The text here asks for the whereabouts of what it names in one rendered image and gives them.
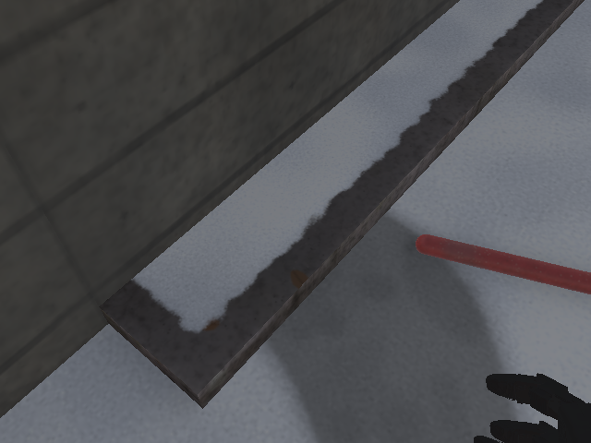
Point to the right robot hand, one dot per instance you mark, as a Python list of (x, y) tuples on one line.
[(547, 396)]

